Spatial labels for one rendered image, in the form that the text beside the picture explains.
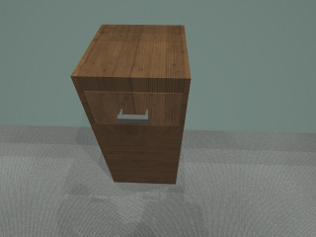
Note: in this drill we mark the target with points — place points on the handle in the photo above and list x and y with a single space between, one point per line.
133 118

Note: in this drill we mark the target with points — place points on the drawer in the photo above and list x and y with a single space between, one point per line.
163 108

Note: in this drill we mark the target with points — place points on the cabinet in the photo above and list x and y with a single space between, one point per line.
137 58

